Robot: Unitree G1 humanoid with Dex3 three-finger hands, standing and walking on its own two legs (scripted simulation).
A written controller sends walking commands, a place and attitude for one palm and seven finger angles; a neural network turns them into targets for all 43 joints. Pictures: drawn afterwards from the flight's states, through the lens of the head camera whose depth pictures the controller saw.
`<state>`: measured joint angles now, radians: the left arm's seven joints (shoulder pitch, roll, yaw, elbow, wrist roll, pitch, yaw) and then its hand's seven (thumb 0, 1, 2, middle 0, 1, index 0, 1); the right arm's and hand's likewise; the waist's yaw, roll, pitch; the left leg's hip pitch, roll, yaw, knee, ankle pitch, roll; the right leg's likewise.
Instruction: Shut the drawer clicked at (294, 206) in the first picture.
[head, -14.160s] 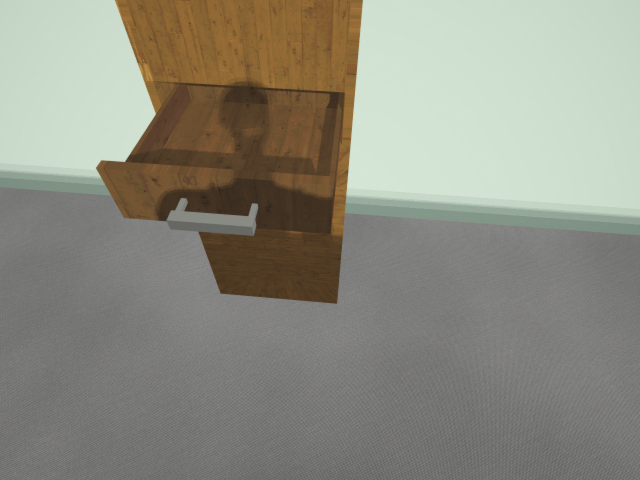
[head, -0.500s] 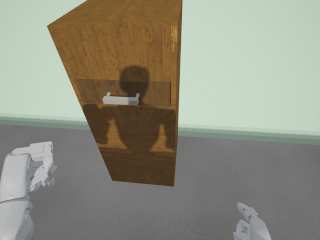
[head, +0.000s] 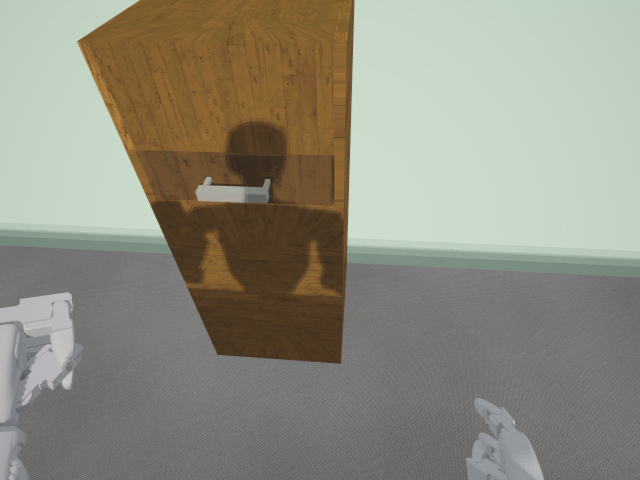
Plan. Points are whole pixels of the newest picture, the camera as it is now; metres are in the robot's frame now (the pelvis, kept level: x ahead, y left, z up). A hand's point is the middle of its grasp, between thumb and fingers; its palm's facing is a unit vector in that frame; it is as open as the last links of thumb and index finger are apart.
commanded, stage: step back with the hand held close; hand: left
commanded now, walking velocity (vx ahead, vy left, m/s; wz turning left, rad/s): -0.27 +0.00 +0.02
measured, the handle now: (235, 188) +0.64 +0.24 +0.00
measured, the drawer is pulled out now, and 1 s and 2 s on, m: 0.00 0.00 0.00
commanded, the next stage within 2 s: stop stepping back and stand still in 1.32 s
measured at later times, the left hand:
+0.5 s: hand (25, 415) +0.13 +0.26 +0.16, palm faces +0.36 -0.78 -0.51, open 3.3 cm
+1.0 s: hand out of the picture +0.08 +0.23 +0.15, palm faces +0.30 -0.81 -0.50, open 3.3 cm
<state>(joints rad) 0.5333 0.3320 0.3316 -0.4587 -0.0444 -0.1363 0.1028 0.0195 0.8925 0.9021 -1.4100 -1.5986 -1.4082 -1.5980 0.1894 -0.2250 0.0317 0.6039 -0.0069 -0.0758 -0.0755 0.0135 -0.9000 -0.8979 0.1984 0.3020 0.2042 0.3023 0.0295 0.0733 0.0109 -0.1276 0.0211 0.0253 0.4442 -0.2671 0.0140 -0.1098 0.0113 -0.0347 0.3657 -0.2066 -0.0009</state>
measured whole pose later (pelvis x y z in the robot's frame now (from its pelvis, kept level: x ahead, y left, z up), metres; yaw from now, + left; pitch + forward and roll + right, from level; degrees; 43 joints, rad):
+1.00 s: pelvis -0.13 +0.00 -0.01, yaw +0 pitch +4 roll -2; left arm 0.59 0.40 0.38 -0.58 -0.03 -0.30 0.12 0.02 0.89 0.90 -1.41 -1.60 -1.41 -1.60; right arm 0.13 -0.20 0.00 0.61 -0.01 -0.11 -0.06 0.01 -0.90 -0.90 0.20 0.30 0.20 0.30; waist 0.01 0.02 0.05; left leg -0.50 0.04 0.02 0.45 -0.03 0.02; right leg -0.23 0.09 0.03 0.50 -0.33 -0.01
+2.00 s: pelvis -0.33 +0.11 -0.02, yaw -6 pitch -2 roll +1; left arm 0.74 0.49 0.40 -0.79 -0.03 -0.19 0.11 0.02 0.89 0.90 -1.41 -1.60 -1.41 -1.60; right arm 0.26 -0.18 0.02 0.61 -0.02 -0.08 -0.05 0.01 -0.90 -0.90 0.20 0.30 0.21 0.30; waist -0.02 -0.11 0.00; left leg -0.52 0.01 0.06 1.06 -0.42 -0.02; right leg -0.37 -0.02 -0.10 0.64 -0.26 -0.08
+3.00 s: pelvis -0.38 +0.13 -0.02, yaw +1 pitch -1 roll +1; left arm 0.24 0.25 0.00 0.67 0.04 0.06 0.00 0.02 0.91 0.90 -1.17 -1.37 -1.17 -1.37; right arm 0.17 -0.29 -0.01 0.84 -0.02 0.00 0.01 0.01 -0.90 -0.90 0.20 0.30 0.20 0.30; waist -0.04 0.01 0.07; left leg -0.34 -0.02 0.00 0.62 -0.26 0.01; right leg -0.36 -0.03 -0.08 0.64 -0.27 -0.03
